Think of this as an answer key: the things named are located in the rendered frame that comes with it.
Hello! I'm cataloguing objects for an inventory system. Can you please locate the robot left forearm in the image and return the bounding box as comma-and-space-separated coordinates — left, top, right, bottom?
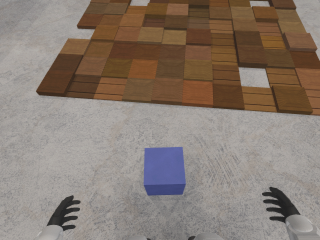
33, 225, 64, 240

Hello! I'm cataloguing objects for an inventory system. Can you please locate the robot right hand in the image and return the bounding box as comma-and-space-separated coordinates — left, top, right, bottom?
262, 187, 301, 223

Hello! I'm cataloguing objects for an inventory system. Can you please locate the robot left hand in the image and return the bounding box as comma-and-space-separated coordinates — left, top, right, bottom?
47, 195, 81, 231

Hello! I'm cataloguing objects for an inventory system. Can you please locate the carton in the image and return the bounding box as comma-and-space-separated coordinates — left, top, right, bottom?
143, 147, 186, 196

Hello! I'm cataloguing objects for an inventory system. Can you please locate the robot right forearm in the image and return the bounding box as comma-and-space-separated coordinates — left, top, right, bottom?
285, 214, 320, 240

